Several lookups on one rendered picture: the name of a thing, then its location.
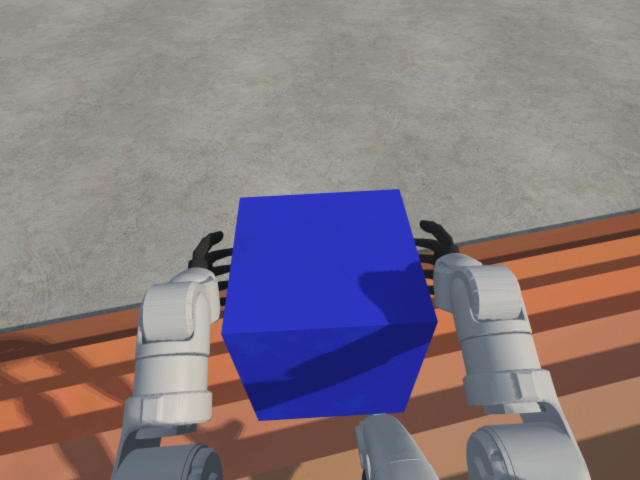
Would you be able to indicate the robot left forearm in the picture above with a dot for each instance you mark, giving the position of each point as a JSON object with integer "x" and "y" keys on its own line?
{"x": 170, "y": 393}

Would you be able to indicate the right robot hand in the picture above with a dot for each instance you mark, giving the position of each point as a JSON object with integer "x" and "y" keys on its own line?
{"x": 443, "y": 246}

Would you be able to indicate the left robot hand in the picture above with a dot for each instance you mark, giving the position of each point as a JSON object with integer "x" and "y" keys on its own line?
{"x": 202, "y": 259}

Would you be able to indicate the robot right forearm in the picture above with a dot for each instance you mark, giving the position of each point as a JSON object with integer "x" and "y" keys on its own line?
{"x": 502, "y": 366}

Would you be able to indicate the carton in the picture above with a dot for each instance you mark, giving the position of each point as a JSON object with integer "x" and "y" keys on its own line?
{"x": 327, "y": 311}

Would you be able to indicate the left robot upper arm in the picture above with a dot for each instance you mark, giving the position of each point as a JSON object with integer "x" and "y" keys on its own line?
{"x": 179, "y": 462}

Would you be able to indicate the right robot upper arm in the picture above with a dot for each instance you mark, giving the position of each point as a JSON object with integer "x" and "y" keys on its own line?
{"x": 523, "y": 451}

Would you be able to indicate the robot right thigh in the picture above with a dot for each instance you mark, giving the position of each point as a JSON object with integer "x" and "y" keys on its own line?
{"x": 388, "y": 451}

